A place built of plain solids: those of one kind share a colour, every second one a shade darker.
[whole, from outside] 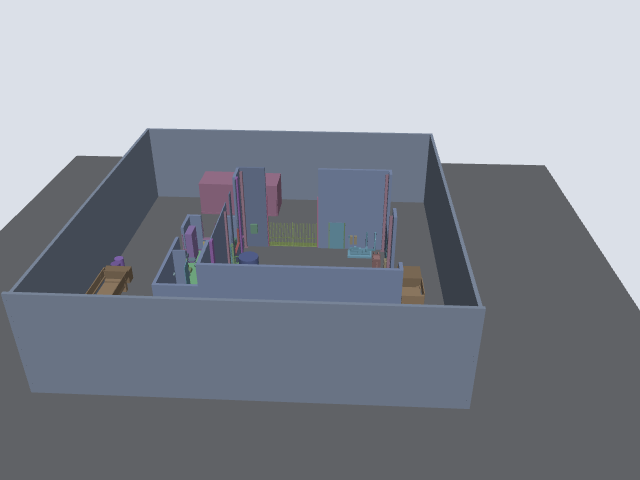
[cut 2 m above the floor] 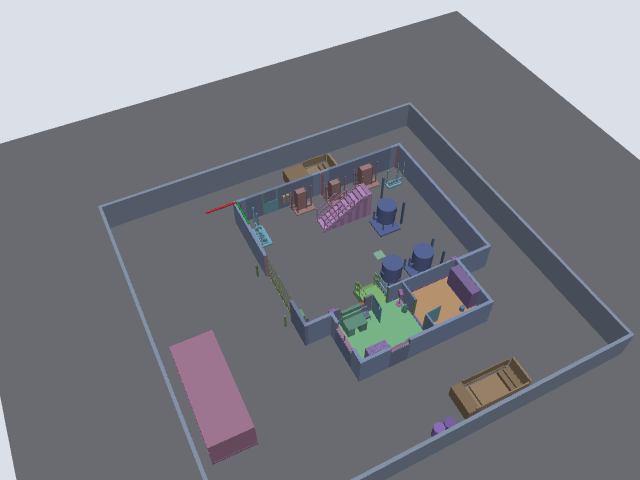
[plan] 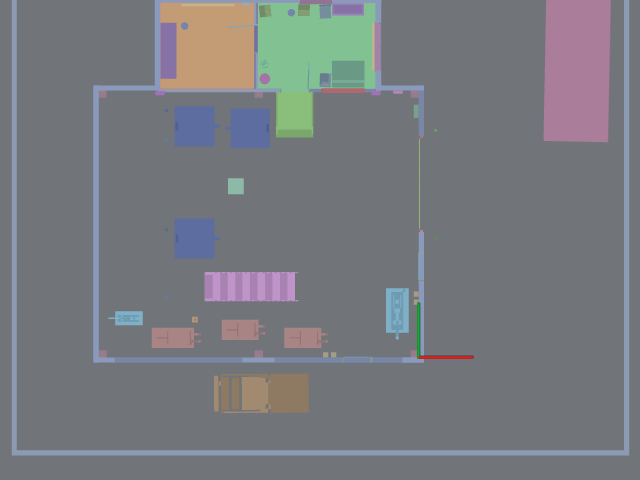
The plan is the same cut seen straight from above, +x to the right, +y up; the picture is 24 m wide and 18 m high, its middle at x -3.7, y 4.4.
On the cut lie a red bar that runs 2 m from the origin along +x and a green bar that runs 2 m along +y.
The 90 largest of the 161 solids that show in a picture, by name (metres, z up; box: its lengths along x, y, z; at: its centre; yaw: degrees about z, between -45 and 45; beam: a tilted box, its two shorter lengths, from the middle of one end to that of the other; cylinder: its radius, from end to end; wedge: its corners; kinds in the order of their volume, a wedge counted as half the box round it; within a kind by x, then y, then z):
{
 "yard_bound_1": {"box": [0.2, 22.32, 6.2], "at": [-15.16, 7.48, 3.05]},
 "yard_bound_2": {"box": [23.16, 0.2, 5.9], "at": [-3.69, -3.58, 2.9]},
 "yard_bound_3": {"box": [23.16, 0.2, 5.9], "at": [-3.69, 18.54, 2.9]},
 "yard_bound_4": {"box": [0.2, 22.32, 5.9], "at": [7.79, 7.48, 2.9]},
 "beyond_container_1": {"box": [0.08, 6.06, 0.23], "at": [4.78, 11.16, 0.06], "yaw": -1.1},
 "beyond_container_2": {"box": [2.32, 5.99, 2.59], "at": [5.96, 11.12, 1.24], "yaw": -1.1},
 "beyond_container_3": {"box": [2.4, 6.06, 2.65], "at": [5.96, 11.12, 1.27], "yaw": -1.1},
 "beyond_container_4": {"box": [0.08, 6.06, 0.23], "at": [7.14, 11.12, 0.06], "yaw": -1.1},
 "wall_1": {"box": [0.2, 10.4, 6.15], "at": [-12.1, 5.0, 3.02]},
 "wall_2": {"box": [0.81, 0.2, 6.15], "at": [-11.8, -0.1, 3.02]},
 "wall_3": {"box": [2.5, 0.2, 6.15], "at": [-10.95, 10.1, 3.02]},
 "wall_4": {"box": [0.2, 3.5, 3.26], "at": [-9.8, 11.75, 1.58]},
 "wall_5": {"box": [4.81, 0.2, 2.55], "at": [-9.0, -0.1, 1.23]},
 "wall_6": {"box": [3.8, 0.2, 3.26], "at": [-8.0, 13.4, 1.58]},
 "wall_7": {"box": [3.72, 0.06, 6.15], "at": [-7.9, 9.97, 3.02]},
 "wall_8": {"box": [3.6, 0.06, 3.26], "at": [-7.9, 10.03, 1.58]},
 "wall_9": {"box": [0.06, 1.41, 3.26], "at": [-6.13, 10.7, 1.58]},
 "wall_10": {"box": [0.06, 0.81, 3.26], "at": [-6.13, 12.9, 1.58]},
 "wall_11": {"box": [0.06, 1.41, 3.26], "at": [-6.07, 10.7, 1.58]},
 "wall_12": {"box": [0.06, 0.81, 3.26], "at": [-6.07, 12.9, 1.58]},
 "wall_13": {"box": [1.21, 0.2, 6.15], "at": [-6.0, -0.1, 3.02]},
 "wall_14": {"box": [0.92, 0.06, 2.72], "at": [-5.65, 10.03, 1.85]},
 "wall_15": {"box": [1.66, 0.2, 3.26], "at": [-5.28, 13.4, 1.58]},
 "wall_16": {"box": [0.47, 0.06, 6.15], "at": [-3.88, 9.97, 3.02]},
 "wall_17": {"box": [0.47, 0.06, 2.72], "at": [-3.88, 10.03, 1.85]},
 "wall_18": {"box": [1.21, 0.2, 1.66], "at": [-3.85, 13.4, 0.78]},
 "wall_19": {"box": [4.81, 0.2, 2.55], "at": [-3.0, -0.1, 1.23]},
 "wall_20": {"box": [1.66, 0.06, 1.51], "at": [-2.83, 9.97, 0.7]},
 "wall_21": {"box": [1.86, 0.2, 3.26], "at": [-2.33, 13.4, 1.58]},
 "wall_22": {"box": [0.41, 0.06, 2.72], "at": [-1.8, 10.03, 1.85]},
 "wall_23": {"box": [0.47, 0.06, 6.15], "at": [-1.77, 9.97, 3.02]},
 "wall_24": {"box": [0.2, 0.76, 3.26], "at": [-1.5, 10.38, 1.58]},
 "wall_25": {"box": [0.2, 1.81, 1.46], "at": [-1.5, 11.65, 0.68]},
 "wall_26": {"box": [0.2, 0.96, 3.26], "at": [-1.5, 13.03, 1.58]},
 "wall_27": {"box": [1.8, 0.2, 6.15], "at": [-0.7, 10.1, 3.02]},
 "wall_28": {"box": [0.81, 0.2, 6.15], "at": [-0.2, -0.1, 3.02]},
 "wall_29": {"box": [0.2, 4.91, 6.15], "at": [0.1, 2.25, 3.02]},
 "wall_30": {"box": [0.2, 1.91, 6.15], "at": [0.1, 9.25, 3.02]},
 "buffer_vessel_1": {"box": [1.51, 1.51, 0.17], "at": [-8.4, 4.46, 0.04]},
 "buffer_vessel_2": {"cylinder": 0.61, "from": [-8.4, 4.46, 0.74], "to": [-8.4, 4.46, 3.43]},
 "buffer_vessel_3": {"box": [1.51, 1.51, 0.17], "at": [-8.4, 8.66, 0.04]},
 "buffer_vessel_4": {"cylinder": 0.61, "from": [-8.4, 8.66, 0.74], "to": [-8.4, 8.66, 3.43]},
 "buffer_vessel_5": {"box": [1.48, 1.48, 0.17], "at": [-6.31, 8.59, 0.04]},
 "buffer_vessel_6": {"cylinder": 0.6, "from": [-6.31, 8.59, 0.73], "to": [-6.31, 8.59, 3.04]},
 "raised_floor_control_1": {"box": [4.63, 3.43, 0.56], "at": [-3.85, 11.65, 0.23]},
 "raised_floor_switch_1": {"box": [3.73, 3.43, 0.56], "at": [-7.9, 11.65, 0.23]},
 "beyond_storage_tank_1": {"box": [0.1, 1.51, 0.85], "at": [-8.94, 17.33, 1.01], "yaw": -0.9},
 "beyond_storage_tank_2": {"box": [0.36, 1.28, 0.32], "at": [-8.59, 17.32, 0.57], "yaw": -0.9},
 "beyond_storage_tank_3": {"box": [0.28, 1.33, 0.84], "at": [-8.17, 17.32, 0.36], "yaw": -0.9},
 "beyond_storage_tank_4": {"box": [0.17, 1.34, 0.8], "at": [-7.59, -1.36, 1.03], "yaw": 0.3},
 "beyond_storage_tank_5": {"box": [2.18, 0.06, 0.52], "at": [-7.45, 16.52, 1.18], "yaw": -0.9},
 "beyond_storage_tank_6": {"box": [2.18, 0.06, 0.52], "at": [-7.42, 18.09, 1.18], "yaw": -0.9},
 "beyond_storage_tank_7": {"box": [0.3, 1.23, 0.35], "at": [-7.26, -1.36, 0.59], "yaw": 0.3},
 "beyond_storage_tank_8": {"box": [1.71, 1.3, 0.32], "at": [-7.07, 17.3, 0.57], "yaw": -0.9},
 "beyond_storage_tank_9": {"box": [0.28, 1.18, 0.8], "at": [-6.87, -1.36, 0.34], "yaw": 0.3},
 "beyond_storage_tank_10": {"box": [0.89, 1.24, 0.35], "at": [-6.19, -1.35, 0.59], "yaw": 0.3},
 "beyond_storage_tank_11": {"box": [0.28, 1.33, 0.84], "at": [-5.98, 17.28, 0.36], "yaw": -0.9},
 "beyond_storage_tank_12": {"box": [0.65, 1.64, 0.88], "at": [-5.41, 17.27, 0.85], "yaw": -0.9},
 "beyond_storage_tank_13": {"box": [1.43, 1.46, 0.88], "at": [-4.84, -1.34, 0.85], "yaw": 0.3},
 "row_1": {"box": [0.6, 2.1, 2.1], "at": [-9.38, 11.5, 1.66]},
 "row_2": {"box": [1.08, 0.33, 2.04], "at": [-2.65, 13.05, 1.63]},
 "row_3": {"box": [1.2, 0.45, 2.1], "at": [-2.65, 13.05, 1.66]},
 "plate_exchanger_1": {"box": [1.59, 0.76, 0.15], "at": [-9.21, 0.73, 0.03]},
 "plate_exchanger_2": {"box": [0.8, 0.42, 1.56], "at": [-8.98, 0.73, 1.07]},
 "plate_exchanger_3": {"box": [1.39, 0.76, 0.15], "at": [-6.7, 1.03, 0.03]},
 "plate_exchanger_4": {"box": [0.6, 0.42, 1.56], "at": [-6.46, 1.03, 1.07]},
 "plate_exchanger_5": {"box": [1.39, 0.76, 0.15], "at": [-4.34, 0.73, 0.03]},
 "plate_exchanger_6": {"box": [0.6, 0.42, 1.56], "at": [-4.12, 0.73, 1.07]},
 "door_landing_1": {"box": [1.4, 0.32, 0.22], "at": [-4.65, 8.4, 0.06]},
 "door_landing_2": {"box": [1.4, 0.32, 0.39], "at": [-4.65, 8.7, 0.14]},
 "door_landing_3": {"box": [1.4, 1.1, 0.56], "at": [-4.65, 9.39, 0.23]},
 "pier_1": {"box": [0.34, 0.17, 6.15], "at": [-9.7, 9.91, 3.02]},
 "pier_2": {"box": [0.34, 0.17, 6.15], "at": [-1.6, 9.91, 3.02]},
 "beyond_drums_1": {"cylinder": 0.3, "from": [-4.14, 17.9, -0.06], "to": [-4.14, 17.9, 0.87]},
 "beyond_drums_2": {"cylinder": 0.3, "from": [-3.5, 17.88, -0.06], "to": [-3.5, 17.88, 0.87]},
 "pump_unit_1": {"box": [1.04, 0.53, 0.2], "at": [-10.86, 1.46, 0.05]},
 "pump_unit_2": {"box": [0.45, 1.43, 0.15], "at": [-0.8, 1.74, 0.14]},
 "pump_unit_3": {"box": [0.86, 1.67, 0.2], "at": [-0.8, 1.76, 0.05]},
 "control_desk_1": {"box": [0.42, 0.46, 0.79], "at": [-3.02, 10.85, 0.85]},
 "control_desk_2": {"box": [1.2, 0.18, 0.29], "at": [-2.64, 10.21, 1.73]},
 "control_desk_3": {"box": [1.2, 0.27, 0.3], "at": [-2.64, 10.26, 1.43]},
 "control_desk_4": {"box": [0.42, 0.46, 0.79], "at": [-2.26, 10.85, 0.85]},
 "stair_openriser_grating_1": {"box": [0.1, 1.0, 2.07], "at": [-7.99, 2.65, 0.98]},
 "stair_openriser_grating_2": {"box": [0.3, 1.1, 0.18], "at": [-5.07, 2.65, 0.26]},
 "stair_openriser_grating_3": {"box": [0.3, 1.1, 0.23], "at": [-4.79, 2.65, 0.06]},
 "radiator_1": {"box": [2.0, 0.1, 0.6], "at": [-7.9, 13.21, 0.96]},
 "radiator_2": {"box": [0.1, 1.8, 0.6], "at": [-1.69, 11.65, 0.96]},
 "door_leaf_1": {"box": [0.99, 0.044, 2.14], "at": [-6.66, 12.41, 1.53], "yaw": 4.7},
 "door_leaf_2": {"box": [0.044, 1.0, 2.15], "at": [0.0, 3.4, 1.02]},
 "distribution_board_1": {"box": [0.18, 0.5, 0.7], "at": [-0.09, 9.22, 1.5]}
}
